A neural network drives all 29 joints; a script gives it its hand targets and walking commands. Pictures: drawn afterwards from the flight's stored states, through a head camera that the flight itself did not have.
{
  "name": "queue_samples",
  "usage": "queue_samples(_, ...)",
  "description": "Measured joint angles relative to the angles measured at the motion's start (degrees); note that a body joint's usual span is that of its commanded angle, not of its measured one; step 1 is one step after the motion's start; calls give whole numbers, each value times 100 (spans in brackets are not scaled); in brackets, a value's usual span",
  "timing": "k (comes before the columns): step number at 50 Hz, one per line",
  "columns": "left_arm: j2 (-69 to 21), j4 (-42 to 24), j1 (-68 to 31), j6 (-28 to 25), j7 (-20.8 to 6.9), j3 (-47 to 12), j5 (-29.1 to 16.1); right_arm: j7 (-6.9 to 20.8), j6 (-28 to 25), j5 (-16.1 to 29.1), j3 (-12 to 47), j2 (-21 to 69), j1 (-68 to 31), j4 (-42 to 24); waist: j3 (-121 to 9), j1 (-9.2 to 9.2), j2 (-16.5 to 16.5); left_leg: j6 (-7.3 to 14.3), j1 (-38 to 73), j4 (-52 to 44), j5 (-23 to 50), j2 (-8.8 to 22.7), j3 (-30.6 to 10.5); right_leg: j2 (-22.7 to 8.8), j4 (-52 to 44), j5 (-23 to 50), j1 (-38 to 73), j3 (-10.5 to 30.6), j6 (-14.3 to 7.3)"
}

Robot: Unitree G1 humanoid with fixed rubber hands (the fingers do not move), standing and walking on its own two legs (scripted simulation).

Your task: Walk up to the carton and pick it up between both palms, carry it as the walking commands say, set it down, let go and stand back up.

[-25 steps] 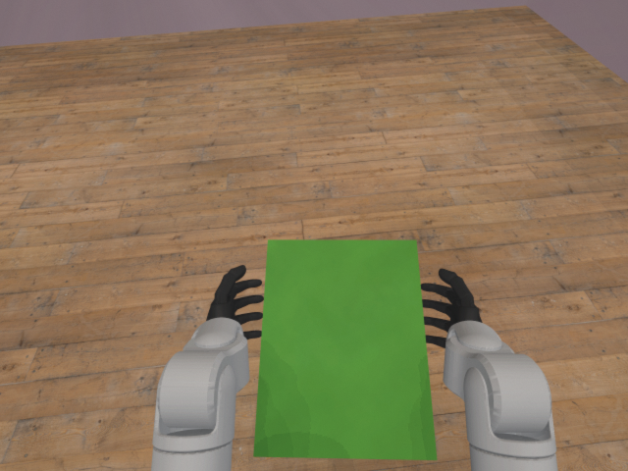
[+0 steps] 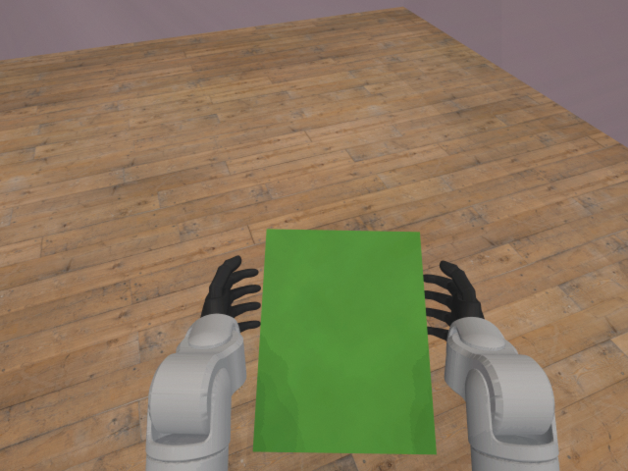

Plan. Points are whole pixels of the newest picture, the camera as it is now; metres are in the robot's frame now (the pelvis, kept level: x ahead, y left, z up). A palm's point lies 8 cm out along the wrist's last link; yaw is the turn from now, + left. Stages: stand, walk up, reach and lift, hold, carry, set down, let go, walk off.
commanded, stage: carry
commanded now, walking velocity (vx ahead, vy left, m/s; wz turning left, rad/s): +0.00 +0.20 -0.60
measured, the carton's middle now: (338, 338) +0.31 +0.01 +0.00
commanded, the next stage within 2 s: none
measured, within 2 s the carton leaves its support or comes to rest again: neither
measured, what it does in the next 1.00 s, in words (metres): steps to the left, turning right: right foot, then left foot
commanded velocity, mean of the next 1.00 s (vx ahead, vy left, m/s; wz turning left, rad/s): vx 0.00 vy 0.15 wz -0.46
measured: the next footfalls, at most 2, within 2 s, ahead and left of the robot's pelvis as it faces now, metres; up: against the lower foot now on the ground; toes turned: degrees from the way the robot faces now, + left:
right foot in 0.02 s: +0.03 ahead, -0.10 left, +0.00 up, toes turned -9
left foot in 0.30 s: +0.06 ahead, +0.22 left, +0.00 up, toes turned -3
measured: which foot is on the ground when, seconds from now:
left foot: down 0.00-0.02, up 0.04-0.28, down 0.30-0.60, up 0.62-0.86, down 0.88-1.00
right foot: up 0.00-0.00, down 0.02-0.32, up 0.34-0.58, down 0.60-0.90, up 0.92-1.00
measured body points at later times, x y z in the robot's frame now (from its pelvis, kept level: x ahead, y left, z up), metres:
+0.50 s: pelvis -0.03 +0.13 +0.01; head +0.00 +0.15 +0.46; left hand +0.27 +0.19 +0.09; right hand +0.20 -0.07 +0.09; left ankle +0.02 +0.22 -0.72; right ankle -0.08 +0.02 -0.67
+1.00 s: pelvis -0.03 +0.26 +0.00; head +0.00 +0.27 +0.45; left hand +0.29 +0.23 +0.08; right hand +0.14 +0.00 +0.09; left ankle +0.06 +0.34 -0.72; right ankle -0.10 +0.13 -0.68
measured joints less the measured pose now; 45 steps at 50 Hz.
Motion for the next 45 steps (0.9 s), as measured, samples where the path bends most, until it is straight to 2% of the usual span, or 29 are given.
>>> queue_samples(1, -9, 64, -48, -8, -6, 18, 22, -11, 14, 6, -9, -2, -21, 13, -56, -8, 34, -3, -88, 176, -99, 22, 85, 8, -417, 186, 163, 18, -95)
queue_samples(2, -17, 182, -83, -51, -25, 13, 42, -20, 10, 5, -40, -4, -23, 48, -64, -8, 122, -162, -215, 421, -367, 35, 27, 42, -383, 192, 84, 78, -164)
queue_samples(4, -17, 351, -98, -66, -50, -18, 47, -55, 56, 9, -79, -5, 20, 86, 9, -65, 165, -424, -544, 1146, -947, -136, -395, 10, -317, 205, -2, 217, -186)
queue_samples(6, -11, 404, -46, -55, -73, -16, 64, -74, 127, 36, -63, -8, 37, 98, 121, -138, 158, -524, -799, 1708, -886, -224, -752, -27, -489, 357, 35, 370, -117)
queue_samples(8, -5, 327, 1, -60, -71, 23, 76, -63, 141, 89, -29, -7, 19, 64, 230, -197, 109, -578, -910, 1818, -612, -214, -1002, -62, -656, 538, 36, 542, -35)
queue_samples(13, -6, 9, -1, -140, -25, 30, 90, -61, 29, 146, 2, 4, -61, -157, 313, -217, -61, -617, -611, 851, -421, -203, -1247, -215, -708, 769, -224, 984, 247)
queue_samples(15, -5, -86, 4, -132, -8, -2, 87, -51, 13, 132, -16, 8, -90, -207, 250, -201, -95, -601, -151, -111, -230, -221, -1120, -258, -581, 768, -384, 1166, 399)
queue_samples(16, -2, -98, -8, -128, -4, 4, 85, -42, -6, 116, -13, 14, -102, -190, 239, -202, -174, -545, -51, -382, 213, -290, -1023, -313, -455, 729, -465, 1271, 439)
queue_samples(17, 4, -91, 8, -129, 0, 24, 86, -25, -31, 110, 7, 17, -96, -136, 228, -173, -240, -444, -81, -322, 358, -318, -932, -336, -220, 441, -580, 1288, 394)
queue_samples(19, 9, -66, 83, -84, 2, 93, 67, 15, -21, 117, 64, 10, -68, -8, 219, -53, -188, -270, -86, -171, 265, -175, -762, -230, 743, -475, -884, 971, 282)
queue_samples(20, 11, -47, 109, -45, -1, 113, 36, 34, -9, 100, 83, 4, -32, 42, 221, -4, -147, -216, -40, -180, 221, -100, -688, -177, 1227, -653, -988, 792, 226)
queue_samples(23, 14, -15, 128, 47, -21, 49, -82, 40, 6, 15, 57, -13, 114, 40, 216, 100, -68, -133, 108, -325, 238, 7, -482, -112, 1818, -528, -969, 389, 130)
queue_samples(27, 10, -67, 84, 42, -20, -21, -88, -2, 47, -17, 20, -12, 95, -94, 137, 69, 26, -27, 93, -235, 183, 48, -157, -33, 1170, -491, -491, 102, 61)
queue_samples(30, -5, -6, -27, 46, -22, 24, -23, -34, 99, -8, 31, -5, 29, -112, -19, 27, 38, 13, -64, 117, -20, 47, 135, -37, -285, 157, 177, -10, -111)
queue_samples(31, -14, 88, -68, 13, -26, 18, -9, -44, 95, 4, -14, -8, 4, -78, -50, 32, 137, -110, -190, 349, -166, 114, 131, 12, -384, 136, 161, 25, -218)
queue_samples(32, -18, 198, -89, -21, -47, 4, 3, -58, 94, 2, -47, -7, 12, -42, -51, 21, 196, -270, -347, 645, -586, 74, -51, 25, -287, 109, 62, 91, -240)
queue_samples(34, -13, 348, -69, -24, -77, -12, 5, -91, 152, 7, -66, -8, 49, 13, 20, -59, 216, -469, -689, 1424, -1034, -104, -529, -18, -291, 179, 16, 232, -174)
queue_samples(36, -5, 388, -2, -14, -95, 4, 29, -94, 214, 47, -40, -12, 62, 38, 117, -142, 189, -532, -896, 1873, -863, -167, -855, -57, -483, 369, 53, 398, -69)
queue_samples(38, 0, 316, 42, -29, -87, 41, 44, -82, 219, 110, -8, -11, 49, -5, 209, -204, 125, -568, -947, 1878, -639, -163, -1077, -103, -627, 540, 40, 577, 19)
queue_samples(41, 0, 135, 43, -87, -54, 54, 56, -83, 154, 163, 17, -5, 4, -148, 274, -246, 18, -589, -775, 1326, -500, -155, -1242, -195, -691, 697, -88, 833, 178)
queue_samples(44, -3, -17, 23, -94, -15, 2, 77, -66, 111, 165, -11, 1, -42, -267, 216, -266, -27, -595, -141, -94, -138, -147, -1088, -271, -511, 699, -292, 1041, 385)
queue_samples(45, 0, -26, -1, -94, -7, 10, 81, -54, 85, 155, -10, 8, -55, -253, 204, -277, -108, -542, -70, -306, 240, -216, -1007, -337, -348, 639, -381, 1117, 413)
